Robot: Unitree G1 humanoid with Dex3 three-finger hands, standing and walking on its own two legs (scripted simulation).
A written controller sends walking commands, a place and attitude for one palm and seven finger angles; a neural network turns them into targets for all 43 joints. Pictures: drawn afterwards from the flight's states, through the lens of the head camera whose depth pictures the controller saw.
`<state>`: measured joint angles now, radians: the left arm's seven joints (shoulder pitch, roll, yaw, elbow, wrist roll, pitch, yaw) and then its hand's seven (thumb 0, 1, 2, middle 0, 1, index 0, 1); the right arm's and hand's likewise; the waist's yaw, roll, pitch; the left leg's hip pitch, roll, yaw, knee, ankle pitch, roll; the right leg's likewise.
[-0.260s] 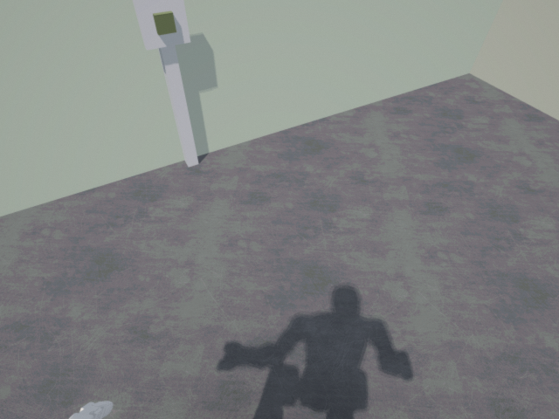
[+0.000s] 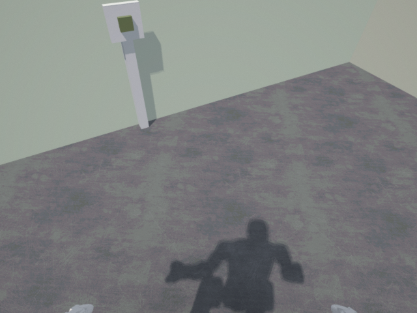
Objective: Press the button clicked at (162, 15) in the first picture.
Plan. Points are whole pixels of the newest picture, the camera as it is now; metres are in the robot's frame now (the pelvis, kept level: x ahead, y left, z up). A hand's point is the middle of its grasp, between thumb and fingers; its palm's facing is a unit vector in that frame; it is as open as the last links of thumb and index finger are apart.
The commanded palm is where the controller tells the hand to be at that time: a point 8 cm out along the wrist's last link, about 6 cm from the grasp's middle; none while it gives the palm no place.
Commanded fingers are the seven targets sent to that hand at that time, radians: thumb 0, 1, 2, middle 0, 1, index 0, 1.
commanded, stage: stand and wait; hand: left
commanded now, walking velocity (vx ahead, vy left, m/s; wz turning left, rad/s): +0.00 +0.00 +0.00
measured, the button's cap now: (125, 23) +1.42 +0.53 -0.03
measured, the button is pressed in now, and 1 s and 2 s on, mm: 0 0 0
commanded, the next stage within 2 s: look at it before walking up in 0.64 s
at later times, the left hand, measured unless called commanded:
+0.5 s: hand out of the picture +0.05 +0.24 -0.15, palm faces -0.03 -0.94 -0.34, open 7.4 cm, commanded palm none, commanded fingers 0.00 0.90 0.90 -0.20 -0.30 -0.20 -0.30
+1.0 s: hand out of the picture +0.05 +0.23 -0.15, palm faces -0.03 -0.95 -0.32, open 7.4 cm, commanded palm none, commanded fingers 0.00 0.90 0.90 -0.20 -0.30 -0.20 -0.30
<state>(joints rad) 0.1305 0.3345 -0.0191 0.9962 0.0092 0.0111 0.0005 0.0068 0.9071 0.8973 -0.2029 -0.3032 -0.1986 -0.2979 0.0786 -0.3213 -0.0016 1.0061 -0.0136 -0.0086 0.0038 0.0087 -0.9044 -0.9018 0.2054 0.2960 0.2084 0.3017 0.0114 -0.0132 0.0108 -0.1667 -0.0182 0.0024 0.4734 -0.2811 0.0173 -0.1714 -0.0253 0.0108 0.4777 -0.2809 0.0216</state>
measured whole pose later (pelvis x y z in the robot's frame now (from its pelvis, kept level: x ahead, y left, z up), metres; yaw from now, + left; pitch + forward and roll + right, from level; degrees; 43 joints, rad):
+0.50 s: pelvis -0.02 -0.01 +0.01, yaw +0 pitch -2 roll +0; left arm 0.14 0.35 -0.01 1.08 0.01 0.01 0.00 0.01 0.91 0.90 -0.20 -0.30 -0.20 -0.30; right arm 0.13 -0.34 -0.01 1.11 -0.01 0.00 0.01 0.01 -0.91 -0.90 0.20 0.30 0.21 0.30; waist 0.00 -0.01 0.04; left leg -0.15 0.00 0.00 0.40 -0.21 0.00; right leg -0.16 -0.01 0.01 0.41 -0.21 0.01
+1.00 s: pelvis -0.02 -0.01 +0.01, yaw +0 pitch -2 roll +0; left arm 0.14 0.34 -0.01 1.08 0.01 0.00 0.00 0.01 0.91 0.90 -0.20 -0.30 -0.20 -0.30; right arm 0.11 -0.34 0.00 1.12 -0.01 -0.01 0.01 0.01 -0.91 -0.90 0.20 0.30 0.21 0.30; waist 0.00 -0.01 0.03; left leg -0.15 0.01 0.00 0.38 -0.20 -0.01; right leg -0.16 0.00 0.00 0.39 -0.20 0.00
